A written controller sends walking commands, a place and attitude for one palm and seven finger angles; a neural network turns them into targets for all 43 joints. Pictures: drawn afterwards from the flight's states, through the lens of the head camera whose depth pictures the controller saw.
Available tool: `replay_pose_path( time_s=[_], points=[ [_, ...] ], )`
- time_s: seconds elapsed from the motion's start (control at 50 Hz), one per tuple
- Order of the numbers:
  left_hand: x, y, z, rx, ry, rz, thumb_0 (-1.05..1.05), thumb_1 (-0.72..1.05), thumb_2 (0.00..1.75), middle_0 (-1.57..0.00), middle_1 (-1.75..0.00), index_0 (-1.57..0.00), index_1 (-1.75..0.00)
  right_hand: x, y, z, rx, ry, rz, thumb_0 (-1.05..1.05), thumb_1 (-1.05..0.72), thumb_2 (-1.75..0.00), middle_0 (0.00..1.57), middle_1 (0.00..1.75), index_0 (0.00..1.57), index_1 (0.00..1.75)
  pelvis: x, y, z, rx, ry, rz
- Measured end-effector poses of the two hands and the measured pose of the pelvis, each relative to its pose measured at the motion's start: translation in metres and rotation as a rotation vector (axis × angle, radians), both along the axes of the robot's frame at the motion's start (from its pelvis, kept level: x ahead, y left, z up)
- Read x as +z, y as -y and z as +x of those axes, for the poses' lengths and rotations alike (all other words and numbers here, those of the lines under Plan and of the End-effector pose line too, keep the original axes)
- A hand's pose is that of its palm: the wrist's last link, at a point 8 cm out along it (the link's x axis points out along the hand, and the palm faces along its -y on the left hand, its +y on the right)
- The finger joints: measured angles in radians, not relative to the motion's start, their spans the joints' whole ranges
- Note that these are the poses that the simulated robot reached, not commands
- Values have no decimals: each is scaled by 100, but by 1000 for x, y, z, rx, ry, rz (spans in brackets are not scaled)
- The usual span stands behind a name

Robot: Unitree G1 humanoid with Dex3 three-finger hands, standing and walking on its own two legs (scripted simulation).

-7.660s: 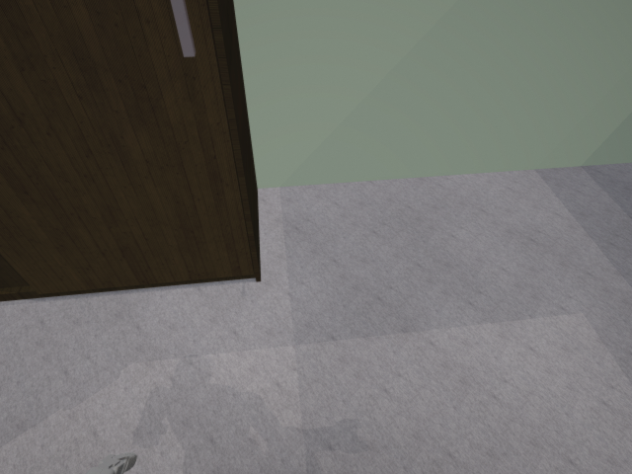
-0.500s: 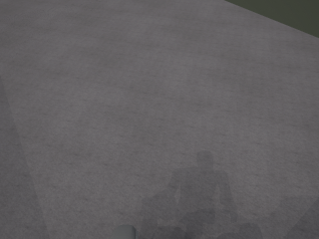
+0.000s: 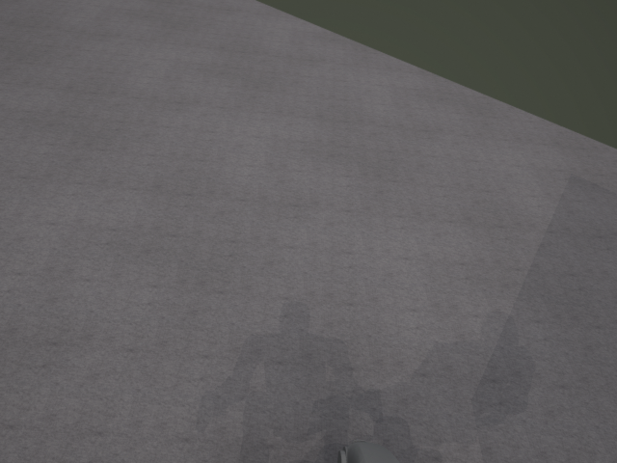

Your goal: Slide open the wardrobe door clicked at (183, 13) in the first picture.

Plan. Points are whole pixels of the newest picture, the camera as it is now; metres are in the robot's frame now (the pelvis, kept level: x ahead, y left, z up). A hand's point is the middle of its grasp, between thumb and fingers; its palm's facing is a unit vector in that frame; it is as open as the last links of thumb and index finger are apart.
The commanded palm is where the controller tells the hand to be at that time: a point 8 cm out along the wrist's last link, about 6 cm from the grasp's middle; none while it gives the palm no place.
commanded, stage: turn to face it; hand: right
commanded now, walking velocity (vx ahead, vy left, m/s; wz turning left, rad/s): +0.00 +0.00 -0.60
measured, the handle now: out of the picture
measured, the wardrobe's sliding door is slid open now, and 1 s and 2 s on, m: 0.00 0.00 0.00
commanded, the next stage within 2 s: none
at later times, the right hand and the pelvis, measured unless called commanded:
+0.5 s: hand out of the picture -0.02 -0.29 -0.18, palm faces +0.35 +0.91 -0.23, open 7.4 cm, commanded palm none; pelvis +0.00 -0.07 +0.00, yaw -18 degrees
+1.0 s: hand out of the picture +0.06 -0.27 -0.14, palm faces +0.52 +0.81 -0.29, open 7.4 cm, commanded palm none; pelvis +0.05 -0.03 -0.01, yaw -36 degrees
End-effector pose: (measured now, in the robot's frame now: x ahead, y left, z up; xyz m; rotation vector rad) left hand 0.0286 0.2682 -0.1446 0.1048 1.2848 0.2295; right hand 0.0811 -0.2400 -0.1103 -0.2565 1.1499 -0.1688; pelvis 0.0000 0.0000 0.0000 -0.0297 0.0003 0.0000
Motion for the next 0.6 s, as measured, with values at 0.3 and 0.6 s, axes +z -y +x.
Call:
replay_pose_path(
  time_s=[0.3,0.6],
  points=[
    [6,64,114,-341,35,49,0,91,90,-20,-30,-20,-30,-39,34,-126,-293,-192,81,0,-90,-89,20,30,20,30,-13,35,-1,-214,-23,25],
    [39,141,157,-513,131,83,0,91,90,-20,-30,-21,-30,-28,115,-89,-417,-4,62,1,-91,-89,20,30,20,30,2,76,6,-380,-1,79]
  ],
)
